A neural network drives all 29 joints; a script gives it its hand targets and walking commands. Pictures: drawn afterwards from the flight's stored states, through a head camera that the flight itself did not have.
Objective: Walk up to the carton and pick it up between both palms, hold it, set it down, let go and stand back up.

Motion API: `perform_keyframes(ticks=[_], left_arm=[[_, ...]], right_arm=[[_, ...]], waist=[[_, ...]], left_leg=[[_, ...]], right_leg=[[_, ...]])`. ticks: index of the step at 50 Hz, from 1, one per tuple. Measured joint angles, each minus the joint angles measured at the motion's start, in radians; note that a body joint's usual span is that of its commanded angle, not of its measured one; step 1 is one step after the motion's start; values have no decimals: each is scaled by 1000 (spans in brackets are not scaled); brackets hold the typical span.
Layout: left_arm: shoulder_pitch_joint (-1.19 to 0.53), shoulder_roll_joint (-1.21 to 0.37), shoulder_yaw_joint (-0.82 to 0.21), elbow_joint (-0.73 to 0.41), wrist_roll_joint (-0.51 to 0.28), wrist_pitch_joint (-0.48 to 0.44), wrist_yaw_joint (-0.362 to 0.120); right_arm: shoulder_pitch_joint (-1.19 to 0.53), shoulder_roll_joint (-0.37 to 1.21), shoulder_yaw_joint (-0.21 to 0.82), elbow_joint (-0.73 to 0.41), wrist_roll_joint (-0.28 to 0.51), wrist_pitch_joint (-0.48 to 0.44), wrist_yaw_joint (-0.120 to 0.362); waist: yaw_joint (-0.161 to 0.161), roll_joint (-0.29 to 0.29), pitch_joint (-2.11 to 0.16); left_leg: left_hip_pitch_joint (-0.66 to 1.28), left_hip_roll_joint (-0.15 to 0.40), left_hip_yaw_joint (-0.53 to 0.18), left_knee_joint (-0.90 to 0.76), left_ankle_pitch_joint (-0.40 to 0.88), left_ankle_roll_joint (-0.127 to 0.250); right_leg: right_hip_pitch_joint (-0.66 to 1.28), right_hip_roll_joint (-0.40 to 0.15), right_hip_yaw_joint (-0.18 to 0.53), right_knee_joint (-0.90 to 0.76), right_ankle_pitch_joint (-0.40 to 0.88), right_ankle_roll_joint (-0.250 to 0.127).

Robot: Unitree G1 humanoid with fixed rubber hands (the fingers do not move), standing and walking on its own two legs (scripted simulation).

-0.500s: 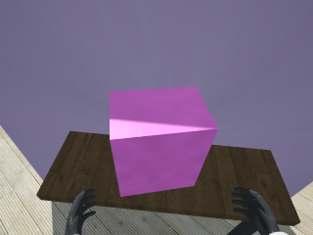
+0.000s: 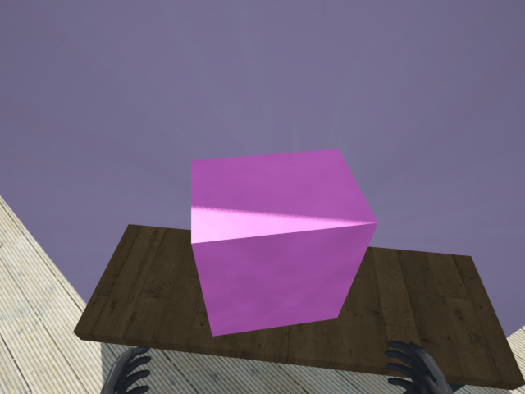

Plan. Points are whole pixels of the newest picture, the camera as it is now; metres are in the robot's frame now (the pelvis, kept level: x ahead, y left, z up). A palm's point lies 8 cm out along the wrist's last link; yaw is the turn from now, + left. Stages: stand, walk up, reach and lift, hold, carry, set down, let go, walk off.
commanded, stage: set down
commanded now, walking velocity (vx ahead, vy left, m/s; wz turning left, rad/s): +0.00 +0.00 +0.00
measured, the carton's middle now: (272, 247) +0.38 -0.02 +0.00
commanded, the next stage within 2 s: let go in 1.62 s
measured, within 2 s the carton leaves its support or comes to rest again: neither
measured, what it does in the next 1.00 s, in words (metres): stands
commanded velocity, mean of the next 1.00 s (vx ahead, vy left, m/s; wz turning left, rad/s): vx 0.00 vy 0.00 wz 0.00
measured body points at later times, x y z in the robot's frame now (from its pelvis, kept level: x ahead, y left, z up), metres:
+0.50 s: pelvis +0.00 +0.01 +0.00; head +0.00 +0.01 +0.45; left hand +0.16 +0.23 -0.06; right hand +0.17 -0.22 -0.07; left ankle -0.02 +0.13 -0.75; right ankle -0.01 -0.11 -0.75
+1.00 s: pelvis -0.01 +0.00 +0.00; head +0.00 +0.00 +0.45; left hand +0.16 +0.23 -0.09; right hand +0.16 -0.22 -0.08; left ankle -0.02 +0.13 -0.75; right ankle -0.01 -0.11 -0.75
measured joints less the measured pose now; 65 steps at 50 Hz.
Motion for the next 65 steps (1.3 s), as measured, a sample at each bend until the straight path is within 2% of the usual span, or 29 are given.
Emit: perform_keyframes(ticks=[11, 19, 25, 29, 38, 45, 55, 65], left_arm=[[-83, 27, -5, 43, 1, 60, 5], [-92, 35, 7, 57, 21, 117, -13], [-69, 45, 26, 35, 17, 132, -24], [-81, 53, 39, 63, 14, 154, -43], [-121, 66, 36, 134, 21, 204, -61], [-142, 80, 46, 107, 30, 219, -63], [-178, 82, 83, 178, 52, 263, -113], [-180, 74, 80, 163, 60, 280, -110]], right_arm=[[-63, 27, -14, 33, -40, 54, -7], [-64, 63, -8, 62, -81, 78, -28], [-39, 81, -14, 39, -103, 76, -42], [-47, 80, -17, 35, -130, 98, -55], [-82, 93, -31, 75, -176, 143, -66], [-97, 125, -30, 76, -191, 140, -84], [-114, 140, -15, 87, -224, 131, -125], [-124, 149, -35, 92, -243, 141, -124]], waist=[[12, -49, 17], [10, -36, 9], [10, -15, 0], [6, -8, 16], [4, -26, 40], [3, -38, 36], [-16, -29, 46], [-15, -42, 57]], left_leg=[[-16, 4, 8, -3, 13, -3], [-4, -1, 3, -7, 9, 2], [8, -4, 3, -8, 2, 7], [20, -5, 2, -10, 4, 10], [2, 0, 4, -1, 8, 4], [-21, 7, -1, 17, 4, -4], [4, 9, 9, 11, 5, -6], [2, 2, 7, 16, 5, -1]], right_leg=[[-24, 3, 7, 8, 10, -3], [-3, -2, 0, -12, 11, 3], [15, -5, 0, -23, 10, 7], [28, -7, -1, -28, 13, 9], [7, -2, -1, -14, 17, 4], [-17, 5, -8, 8, 9, -4], [-1, 6, -2, 15, 6, -5], [-3, -2, -8, 24, 2, -1]])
